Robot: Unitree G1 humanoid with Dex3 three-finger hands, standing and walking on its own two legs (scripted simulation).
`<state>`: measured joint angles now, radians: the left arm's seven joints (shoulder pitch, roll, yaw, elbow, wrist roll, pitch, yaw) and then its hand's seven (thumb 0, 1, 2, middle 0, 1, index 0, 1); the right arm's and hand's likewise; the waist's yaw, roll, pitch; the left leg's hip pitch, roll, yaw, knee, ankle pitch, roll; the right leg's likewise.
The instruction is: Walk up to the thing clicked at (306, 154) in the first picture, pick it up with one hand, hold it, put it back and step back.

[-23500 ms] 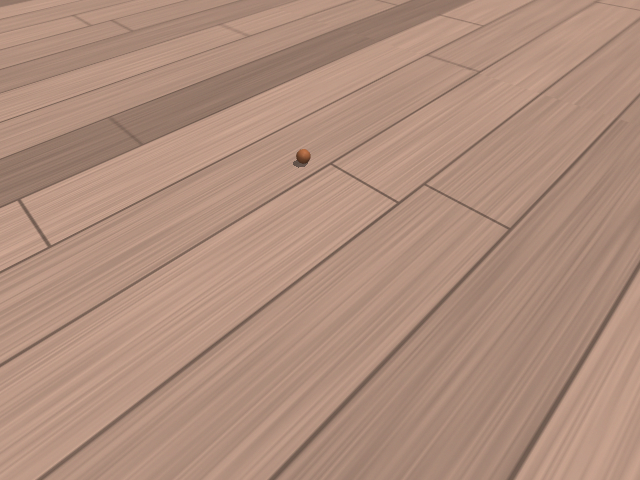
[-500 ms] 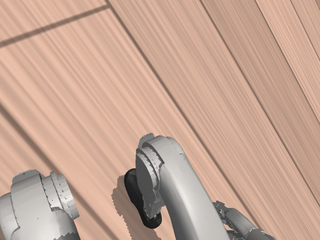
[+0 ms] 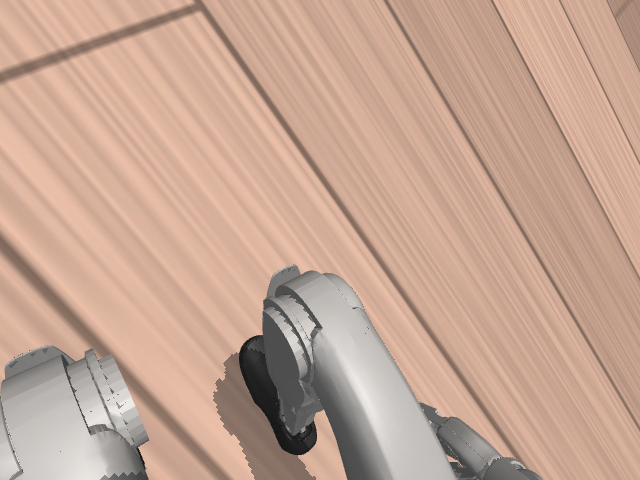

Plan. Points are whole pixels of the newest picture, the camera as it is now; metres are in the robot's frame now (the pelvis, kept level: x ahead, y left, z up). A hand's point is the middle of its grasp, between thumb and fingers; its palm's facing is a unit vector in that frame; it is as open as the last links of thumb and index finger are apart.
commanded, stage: rest palm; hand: left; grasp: from above
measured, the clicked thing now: out of the picture +0.45 +0.38 -0.27
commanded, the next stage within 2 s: close in 0.36 s
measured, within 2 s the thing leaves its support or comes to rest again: neither
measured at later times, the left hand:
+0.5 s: hand out of the picture +0.44 +0.37 -0.25, palm faces -0.43 -0.17 -0.89, open 13.6 cm
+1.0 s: hand out of the picture +0.44 +0.37 -0.25, palm faces -0.43 -0.17 -0.88, open 12.8 cm
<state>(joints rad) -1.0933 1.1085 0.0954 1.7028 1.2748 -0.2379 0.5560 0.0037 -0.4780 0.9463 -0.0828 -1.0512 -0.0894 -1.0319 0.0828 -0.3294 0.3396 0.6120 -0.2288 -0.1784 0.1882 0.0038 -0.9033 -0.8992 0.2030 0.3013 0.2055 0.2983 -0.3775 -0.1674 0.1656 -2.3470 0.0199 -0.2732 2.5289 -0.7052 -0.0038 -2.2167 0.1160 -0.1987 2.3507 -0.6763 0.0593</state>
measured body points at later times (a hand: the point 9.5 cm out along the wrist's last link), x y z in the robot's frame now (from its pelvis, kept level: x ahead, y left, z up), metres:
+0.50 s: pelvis +0.00 +0.00 +0.00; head +0.27 +0.15 +0.32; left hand +0.46 +0.37 -0.20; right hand +0.08 -0.25 -0.05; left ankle +0.06 +0.13 -0.28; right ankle +0.11 -0.11 -0.28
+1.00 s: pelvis +0.00 +0.00 +0.00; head +0.28 +0.15 +0.32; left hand +0.46 +0.38 -0.20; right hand +0.08 -0.25 -0.05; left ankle +0.06 +0.13 -0.28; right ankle +0.11 -0.11 -0.28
